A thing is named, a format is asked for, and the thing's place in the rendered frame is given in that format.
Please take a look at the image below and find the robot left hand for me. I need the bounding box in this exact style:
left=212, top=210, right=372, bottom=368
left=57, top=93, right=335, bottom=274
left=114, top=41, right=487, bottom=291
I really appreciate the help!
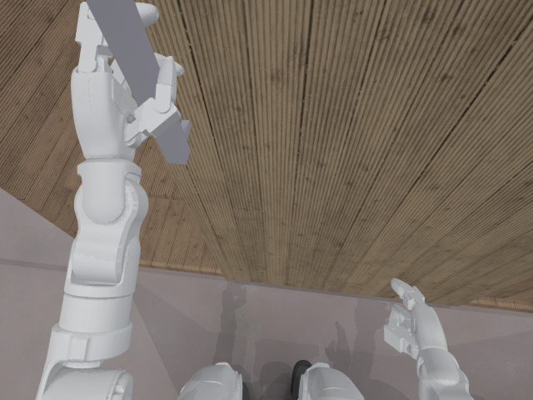
left=71, top=2, right=184, bottom=162

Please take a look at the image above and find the right robot forearm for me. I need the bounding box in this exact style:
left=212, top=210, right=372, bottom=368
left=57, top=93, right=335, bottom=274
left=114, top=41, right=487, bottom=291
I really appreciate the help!
left=416, top=347, right=474, bottom=400

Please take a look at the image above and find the handle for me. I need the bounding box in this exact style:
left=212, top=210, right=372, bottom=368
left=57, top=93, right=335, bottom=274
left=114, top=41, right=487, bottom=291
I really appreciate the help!
left=86, top=0, right=191, bottom=165

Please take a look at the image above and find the wardrobe door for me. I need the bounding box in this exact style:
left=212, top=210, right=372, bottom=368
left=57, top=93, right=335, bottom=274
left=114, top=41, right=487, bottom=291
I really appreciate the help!
left=484, top=277, right=533, bottom=302
left=82, top=0, right=533, bottom=307

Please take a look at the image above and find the left robot thigh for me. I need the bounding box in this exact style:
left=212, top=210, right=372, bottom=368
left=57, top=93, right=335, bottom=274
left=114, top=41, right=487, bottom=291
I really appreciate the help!
left=177, top=365, right=242, bottom=400

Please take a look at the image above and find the left robot forearm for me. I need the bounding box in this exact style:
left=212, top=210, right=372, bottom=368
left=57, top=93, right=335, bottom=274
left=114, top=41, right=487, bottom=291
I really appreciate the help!
left=35, top=158, right=148, bottom=400

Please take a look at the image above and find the left robot upper arm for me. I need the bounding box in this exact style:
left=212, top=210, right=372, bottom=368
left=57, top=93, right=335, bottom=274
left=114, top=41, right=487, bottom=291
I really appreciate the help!
left=42, top=366, right=133, bottom=400

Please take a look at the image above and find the robot right foot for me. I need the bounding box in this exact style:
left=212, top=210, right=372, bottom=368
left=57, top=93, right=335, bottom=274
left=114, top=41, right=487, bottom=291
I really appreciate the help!
left=291, top=360, right=312, bottom=400

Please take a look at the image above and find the robot right hand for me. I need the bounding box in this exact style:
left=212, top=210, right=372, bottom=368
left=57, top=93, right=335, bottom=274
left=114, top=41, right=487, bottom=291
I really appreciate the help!
left=384, top=278, right=448, bottom=360

